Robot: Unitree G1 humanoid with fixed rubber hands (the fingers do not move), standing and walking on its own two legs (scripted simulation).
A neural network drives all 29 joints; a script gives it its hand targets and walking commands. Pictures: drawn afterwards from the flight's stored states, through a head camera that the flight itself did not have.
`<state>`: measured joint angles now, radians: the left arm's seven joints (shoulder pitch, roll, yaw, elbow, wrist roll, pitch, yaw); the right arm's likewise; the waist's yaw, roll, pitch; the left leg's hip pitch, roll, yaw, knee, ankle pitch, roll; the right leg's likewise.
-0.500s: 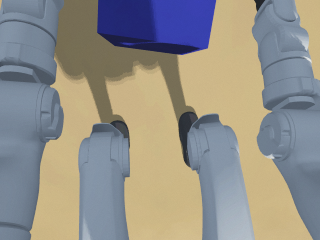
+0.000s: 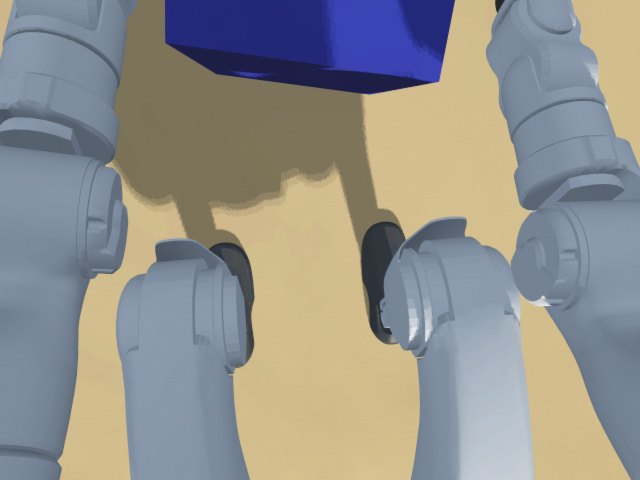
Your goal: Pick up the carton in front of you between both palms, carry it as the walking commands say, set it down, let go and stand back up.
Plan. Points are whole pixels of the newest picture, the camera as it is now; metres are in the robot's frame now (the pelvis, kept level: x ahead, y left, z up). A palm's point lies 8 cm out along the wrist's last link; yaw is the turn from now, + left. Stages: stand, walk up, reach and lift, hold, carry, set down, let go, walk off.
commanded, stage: reach and lift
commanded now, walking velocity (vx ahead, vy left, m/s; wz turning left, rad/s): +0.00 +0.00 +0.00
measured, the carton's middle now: out of the picture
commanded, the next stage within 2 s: none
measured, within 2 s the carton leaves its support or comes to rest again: leaves its support in 0.56 s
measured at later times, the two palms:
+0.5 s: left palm out of the picture +0.57 +0.14 -0.17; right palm out of the picture +0.54 -0.16 -0.16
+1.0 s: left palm out of the picture +0.52 +0.15 +0.01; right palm out of the picture +0.49 -0.15 +0.01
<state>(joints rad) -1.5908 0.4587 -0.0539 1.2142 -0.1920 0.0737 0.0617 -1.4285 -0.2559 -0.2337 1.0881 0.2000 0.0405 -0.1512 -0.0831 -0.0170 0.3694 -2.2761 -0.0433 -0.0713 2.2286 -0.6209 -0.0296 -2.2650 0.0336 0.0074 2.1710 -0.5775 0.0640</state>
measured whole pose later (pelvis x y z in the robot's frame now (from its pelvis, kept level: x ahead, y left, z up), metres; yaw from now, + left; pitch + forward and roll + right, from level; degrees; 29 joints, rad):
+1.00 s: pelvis -0.02 -0.01 +0.08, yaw +3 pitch +43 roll -2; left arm -1.28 0.12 0.43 0.94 0.24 0.35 0.04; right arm -1.14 0.02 -0.59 0.71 -0.23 0.37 -0.08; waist -0.06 0.03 -0.09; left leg -2.15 -0.13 -0.10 1.90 -0.50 -0.06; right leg -2.14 0.09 0.07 1.87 -0.49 0.09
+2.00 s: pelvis +0.07 +0.00 +0.33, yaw +4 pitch +23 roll +0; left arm -0.49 -0.12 0.34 0.60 0.22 0.33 0.05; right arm -0.46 0.13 -0.37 0.55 -0.21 0.35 -0.04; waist -0.02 0.01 -0.21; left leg -0.98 -0.08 -0.13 0.99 -0.40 -0.03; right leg -0.98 0.07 0.13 0.97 -0.39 0.04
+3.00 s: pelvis +0.09 -0.01 +0.41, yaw +4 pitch -4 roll +0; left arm -0.30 -0.16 0.28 0.36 0.30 0.63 0.00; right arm -0.30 0.16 -0.28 0.36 -0.30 0.64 0.01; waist -0.01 0.00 -0.01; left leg -0.14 -0.04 -0.14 0.42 -0.21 -0.01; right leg -0.15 0.03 0.14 0.41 -0.21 0.02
